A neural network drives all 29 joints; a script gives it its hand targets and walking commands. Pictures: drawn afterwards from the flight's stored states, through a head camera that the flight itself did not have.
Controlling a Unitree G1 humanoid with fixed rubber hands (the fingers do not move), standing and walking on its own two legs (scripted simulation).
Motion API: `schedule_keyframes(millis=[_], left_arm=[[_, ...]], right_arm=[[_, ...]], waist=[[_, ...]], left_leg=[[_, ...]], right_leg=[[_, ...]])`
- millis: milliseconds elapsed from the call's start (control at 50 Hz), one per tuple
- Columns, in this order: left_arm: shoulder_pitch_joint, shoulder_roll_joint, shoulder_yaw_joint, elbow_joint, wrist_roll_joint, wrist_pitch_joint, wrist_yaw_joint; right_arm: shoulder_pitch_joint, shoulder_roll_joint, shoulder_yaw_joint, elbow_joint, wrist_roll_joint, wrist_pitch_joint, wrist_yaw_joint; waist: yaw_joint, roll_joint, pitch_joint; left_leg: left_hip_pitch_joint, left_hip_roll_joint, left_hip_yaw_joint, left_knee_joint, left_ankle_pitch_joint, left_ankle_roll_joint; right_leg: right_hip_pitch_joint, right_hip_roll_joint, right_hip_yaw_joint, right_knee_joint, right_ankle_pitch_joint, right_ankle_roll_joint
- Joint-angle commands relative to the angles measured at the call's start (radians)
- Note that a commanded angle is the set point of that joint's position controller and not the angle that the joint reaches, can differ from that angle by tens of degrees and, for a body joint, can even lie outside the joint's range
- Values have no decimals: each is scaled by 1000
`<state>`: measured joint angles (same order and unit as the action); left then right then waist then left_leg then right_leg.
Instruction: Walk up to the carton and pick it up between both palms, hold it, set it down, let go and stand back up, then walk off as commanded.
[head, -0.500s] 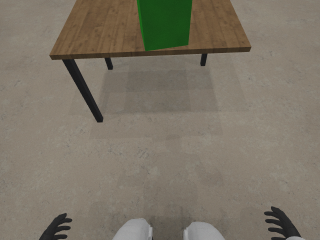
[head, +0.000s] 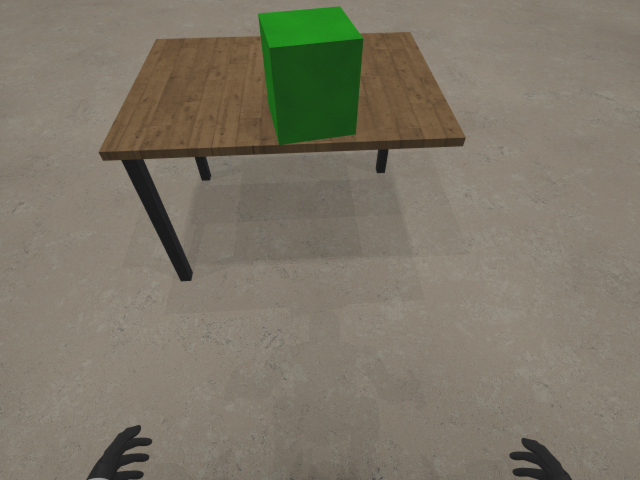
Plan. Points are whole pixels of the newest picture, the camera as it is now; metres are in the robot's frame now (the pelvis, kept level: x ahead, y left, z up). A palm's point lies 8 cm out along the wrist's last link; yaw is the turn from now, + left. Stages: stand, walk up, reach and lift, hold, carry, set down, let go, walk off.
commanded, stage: stand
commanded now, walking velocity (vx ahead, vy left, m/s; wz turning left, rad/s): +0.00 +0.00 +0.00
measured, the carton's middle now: (309, 76) +1.01 +0.04 -0.01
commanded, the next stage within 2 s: none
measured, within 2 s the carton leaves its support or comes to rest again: neither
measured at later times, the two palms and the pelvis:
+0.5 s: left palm out of the picture +0.04 +0.31 -0.12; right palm out of the picture +0.07 -0.28 -0.12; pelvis -0.01 +0.01 +0.00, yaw +0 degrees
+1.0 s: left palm out of the picture +0.10 +0.31 -0.11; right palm out of the picture +0.11 -0.28 -0.11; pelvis +0.02 +0.01 +0.01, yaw -1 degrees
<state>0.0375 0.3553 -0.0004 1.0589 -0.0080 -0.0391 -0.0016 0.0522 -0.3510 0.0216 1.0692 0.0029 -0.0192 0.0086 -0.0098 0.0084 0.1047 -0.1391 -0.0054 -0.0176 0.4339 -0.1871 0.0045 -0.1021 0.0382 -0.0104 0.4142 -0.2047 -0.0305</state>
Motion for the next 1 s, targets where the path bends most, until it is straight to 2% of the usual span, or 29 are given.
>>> schedule_keyframes(millis=[0,20,60,100,120,240,260,280,320,380,400,460,520,540,560,580,620,680,860,920,980], left_arm=[[-22,217,48,-16,4,-12,2],[-24,216,48,-15,6,-12,-1],[-14,203,46,-3,10,-12,-3],[-18,202,46,-4,12,-13,-5],[-7,192,44,2,14,-14,-4],[14,216,50,10,15,-13,-3],[12,213,51,12,17,-13,-2],[23,211,47,9,15,-13,-3],[31,215,51,19,17,-14,1],[44,205,48,19,15,-14,1],[52,198,46,22,15,-11,3],[55,210,50,20,16,-14,5],[64,198,47,18,17,-10,5],[64,197,48,20,16,-11,4],[74,194,45,21,19,-10,5],[70,207,46,18,15,-11,6],[49,214,50,15,17,-12,10],[57,199,44,14,16,-13,10],[34,208,49,10,14,-8,12],[29,198,48,-2,13,-8,11],[19,205,49,-2,13,-6,11]], right_arm=[[-69,-207,-38,-35,-4,-23,-5],[-77,-210,-39,-30,-4,-24,-7],[-73,-213,-42,-22,-9,-23,-5],[-65,-215,-45,-16,-7,-25,-5],[-70,-214,-44,-11,-10,-25,-4],[-51,-205,-47,6,-7,-22,-3],[-43,-202,-47,9,-10,-19,-3],[-49,-207,-51,8,-11,-18,-4],[-37,-207,-51,10,-13,-17,-3],[-41,-211,-54,9,-12,-17,-3],[-36,-207,-53,11,-12,-16,-4],[-41,-202,-52,8,-11,-15,-4],[-47,-208,-53,5,-13,-15,-3],[-52,-203,-51,4,-10,-15,-4],[-55,-212,-52,4,-11,-15,-5],[-44,-207,-51,9,-11,-14,-5],[-38,-199,-50,5,-10,-12,-7],[-40,-201,-46,6,-13,-12,-7],[-67,-198,-45,-3,-14,-13,-10],[-55,-194,-46,-6,-13,-16,-11],[-63,-196,-47,-6,-12,-15,-12]], waist=[[20,33,-77],[20,14,-68],[23,35,-61],[15,31,-46],[23,46,-50],[19,1,-72],[9,30,-70],[15,13,-59],[9,18,-65],[14,9,-60],[13,23,-80],[10,-1,-84],[13,21,-95],[15,-5,-97],[15,9,-98],[17,-8,-95],[6,-37,-106],[10,-14,-115],[14,-16,-113],[18,15,-125],[12,1,-122]], left_leg=[[-35,122,-126,-168,-62,21],[-45,128,-133,-168,-77,21],[-47,134,-145,-199,-122,22],[-63,134,-149,-215,-158,19],[-60,136,-148,-217,-166,22],[-40,132,-135,-209,-150,24],[-38,126,-133,-210,-162,20],[-40,132,-142,-207,-153,23],[-32,127,-137,-207,-157,25],[-30,131,-143,-205,-137,27],[-22,129,-143,-204,-136,27],[-19,128,-136,-198,-119,30],[-13,126,-130,-200,-97,25],[-15,129,-135,-196,-88,28],[-9,132,-136,-188,-80,30],[-6,125,-129,-183,-56,27],[11,124,-125,-177,-15,30],[18,117,-109,-166,10,26],[27,120,-101,-174,71,18],[37,122,-100,-172,107,22],[42,130,-98,-176,122,23]], right_leg=[[-11,-149,141,-165,-40,2],[-20,-148,142,-169,-50,2],[-28,-143,137,-173,-80,2],[-46,-137,137,-175,-102,4],[-46,-137,135,-175,-98,4],[-64,-145,148,-185,-118,2],[-82,-143,149,-191,-142,4],[-90,-142,150,-190,-133,4],[-98,-144,149,-191,-149,2],[-97,-141,145,-185,-116,2],[-93,-145,150,-187,-128,2],[-92,-146,150,-181,-115,4],[-77,-147,141,-169,-70,3],[-70,-145,136,-164,-60,5],[-72,-145,143,-171,-50,4],[-67,-155,147,-172,-45,2],[-64,-157,144,-171,-11,5],[-40,-164,151,-176,23,8],[-17,-164,139,-180,77,13],[9,-170,140,-166,116,7],[13,-169,141,-164,139,7]])
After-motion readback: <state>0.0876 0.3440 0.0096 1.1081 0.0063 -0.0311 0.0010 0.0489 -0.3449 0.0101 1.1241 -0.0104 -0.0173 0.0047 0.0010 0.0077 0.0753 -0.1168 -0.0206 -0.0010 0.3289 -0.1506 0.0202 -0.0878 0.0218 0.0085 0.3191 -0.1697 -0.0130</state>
